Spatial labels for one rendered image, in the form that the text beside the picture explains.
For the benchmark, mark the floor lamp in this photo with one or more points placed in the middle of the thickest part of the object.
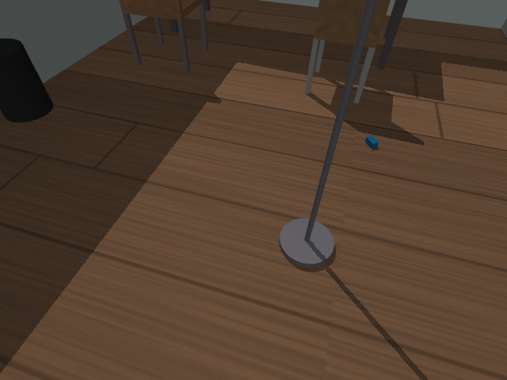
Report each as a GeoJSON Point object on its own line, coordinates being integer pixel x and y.
{"type": "Point", "coordinates": [306, 242]}

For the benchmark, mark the chair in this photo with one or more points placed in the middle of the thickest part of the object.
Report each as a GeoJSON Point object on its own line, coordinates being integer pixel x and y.
{"type": "Point", "coordinates": [171, 9]}
{"type": "Point", "coordinates": [339, 21]}

